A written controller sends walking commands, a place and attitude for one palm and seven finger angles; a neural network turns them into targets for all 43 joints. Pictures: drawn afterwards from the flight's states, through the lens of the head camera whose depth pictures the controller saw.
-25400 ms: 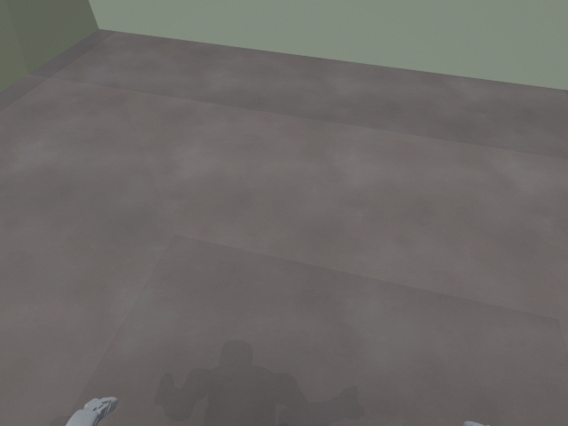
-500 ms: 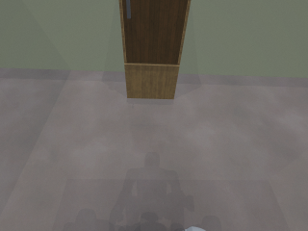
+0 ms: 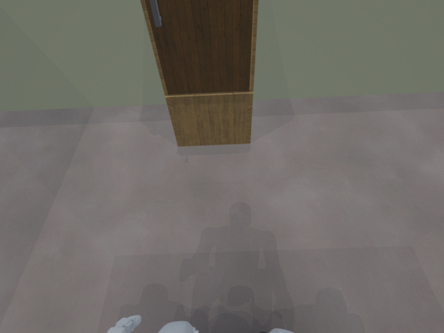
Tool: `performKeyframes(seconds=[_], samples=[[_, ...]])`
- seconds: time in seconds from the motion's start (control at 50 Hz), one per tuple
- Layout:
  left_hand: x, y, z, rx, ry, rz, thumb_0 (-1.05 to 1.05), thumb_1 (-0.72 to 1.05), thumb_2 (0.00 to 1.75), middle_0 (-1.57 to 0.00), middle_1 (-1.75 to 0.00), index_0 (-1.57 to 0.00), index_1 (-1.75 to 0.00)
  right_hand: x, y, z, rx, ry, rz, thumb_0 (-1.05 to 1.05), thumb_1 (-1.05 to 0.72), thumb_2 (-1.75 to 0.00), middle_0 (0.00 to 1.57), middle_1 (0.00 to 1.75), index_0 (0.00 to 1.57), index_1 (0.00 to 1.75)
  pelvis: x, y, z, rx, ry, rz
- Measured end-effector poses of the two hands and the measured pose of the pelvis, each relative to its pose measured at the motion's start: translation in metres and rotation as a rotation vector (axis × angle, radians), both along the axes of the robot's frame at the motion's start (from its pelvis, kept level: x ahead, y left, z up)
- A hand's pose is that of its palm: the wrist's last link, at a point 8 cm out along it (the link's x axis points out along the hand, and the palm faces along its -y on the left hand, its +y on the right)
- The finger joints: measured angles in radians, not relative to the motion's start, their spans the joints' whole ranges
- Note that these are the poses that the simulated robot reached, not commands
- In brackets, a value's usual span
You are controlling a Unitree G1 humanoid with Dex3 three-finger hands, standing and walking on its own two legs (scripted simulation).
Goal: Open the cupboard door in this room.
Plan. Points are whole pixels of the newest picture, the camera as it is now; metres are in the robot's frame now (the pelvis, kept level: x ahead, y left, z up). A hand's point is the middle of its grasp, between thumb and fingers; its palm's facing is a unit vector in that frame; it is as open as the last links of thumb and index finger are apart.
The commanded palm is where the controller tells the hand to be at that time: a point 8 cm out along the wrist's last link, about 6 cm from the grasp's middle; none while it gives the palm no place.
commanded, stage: stand and wait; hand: left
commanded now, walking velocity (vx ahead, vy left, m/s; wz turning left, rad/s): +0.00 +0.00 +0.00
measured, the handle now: (155, 4) +1.17 +0.28 +0.07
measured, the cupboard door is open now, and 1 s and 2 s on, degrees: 0 0 0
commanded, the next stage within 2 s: look at it before walking up in 1.10 s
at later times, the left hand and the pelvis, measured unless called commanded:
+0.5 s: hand out of the picture -0.02 +0.20 -0.17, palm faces +0.09 -0.98 -0.17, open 7.4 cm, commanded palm none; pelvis +0.04 +0.04 +0.01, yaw +1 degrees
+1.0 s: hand out of the picture +0.07 +0.20 -0.17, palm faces +0.03 -0.98 -0.20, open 7.3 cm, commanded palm none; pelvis +0.07 +0.03 +0.01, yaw +0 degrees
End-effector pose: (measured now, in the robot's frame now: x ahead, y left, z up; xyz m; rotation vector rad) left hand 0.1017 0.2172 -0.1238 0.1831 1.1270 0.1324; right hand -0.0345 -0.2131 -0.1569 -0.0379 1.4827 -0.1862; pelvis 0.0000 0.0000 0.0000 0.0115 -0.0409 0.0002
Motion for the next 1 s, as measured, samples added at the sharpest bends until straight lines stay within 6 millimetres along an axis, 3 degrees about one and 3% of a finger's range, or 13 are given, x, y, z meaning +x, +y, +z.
performKeyframes(seconds=[0.1,0.2,0.32,0.42,0.54,0.64,0.76,0.84,1.0], samples=[[-0.016,0.013,-0.002,-0.001,0.03,0.048,-0.02,0.94,0.9,-0.2,-0.3,-0.21,-0.3,0.063,-0.009,0.011,-0.044,-0.126,0.078,0.0,-0.91,-0.9,0.19,0.3,0.2,0.3,0.006,0.002,0.003,-0.014,0.006,0.019],[-0.043,0.027,-0.02,-0.038,0.096,0.095,-0.01,0.92,0.9,-0.2,-0.3,-0.21,-0.3,0.098,-0.009,0.022,-0.108,-0.209,0.127,0.0,-0.93,-0.9,0.19,0.3,0.2,0.3,0.012,0.016,-0.001,-0.047,0.01,0.022],[-0.08,0.035,-0.027,-0.075,0.218,0.131,0.0,0.91,0.9,-0.2,-0.3,-0.2,-0.3,0.105,0.011,0.036,-0.122,-0.21,0.153,0.0,-0.93,-0.9,0.19,0.3,0.2,0.3,0.021,0.028,0.007,-0.021,0.004,0.023],[-0.109,0.035,-0.019,-0.073,0.311,0.145,0.01,0.91,0.9,-0.2,-0.3,-0.2,-0.3,0.107,0.019,0.031,-0.104,-0.183,0.151,0.0,-0.94,-0.9,0.2,0.3,0.2,0.3,0.029,0.036,0.01,-0.01,-0.002,0.021],[-0.125,0.034,-0.011,-0.06,0.395,0.143,0.01,0.91,0.9,-0.2,-0.3,-0.2,-0.3,0.1,0.025,0.026,-0.08,-0.136,0.13,0.0,-0.95,-0.9,0.2,0.3,0.21,0.3,0.039,0.04,0.012,-0.01,0.009,0.011],[-0.116,0.032,-0.01,-0.056,0.412,0.128,0.01,0.91,0.9,-0.2,-0.3,-0.2,-0.3,0.087,0.031,0.024,-0.059,-0.081,0.111,0.0,-0.93,-0.9,0.2,0.3,0.2,0.3,0.047,0.04,0.013,-0.009,0.018,0.004],[-0.084,0.028,-0.012,-0.056,0.36,0.104,0.01,0.91,0.9,-0.2,-0.3,-0.2,-0.3,0.075,0.042,0.021,-0.03,-0.034,0.085,0.0,-0.92,-0.9,0.2,0.3,0.2,0.3,0.057,0.038,0.013,-0.011,0.019,0.001],[-0.059,0.027,-0.013,-0.051,0.311,0.082,0.01,0.91,0.9,-0.2,-0.3,-0.2,-0.3,0.072,0.048,0.019,-0.015,-0.022,0.068,0.0,-0.91,-0.9,0.2,0.3,0.2,0.3,0.063,0.037,0.012,-0.012,0.017,-0.001],[-0.036,0.034,-0.012,-0.023,0.278,0.073,0.02,0.93,0.9,-0.2,-0.3,-0.2,-0.3,0.075,0.052,0.017,-0.003,-0.02,0.049,0.0,-0.91,-0.9,0.2,0.3,0.2,0.3,0.071,0.034,0.011,-0.013,0.018,-0.006]])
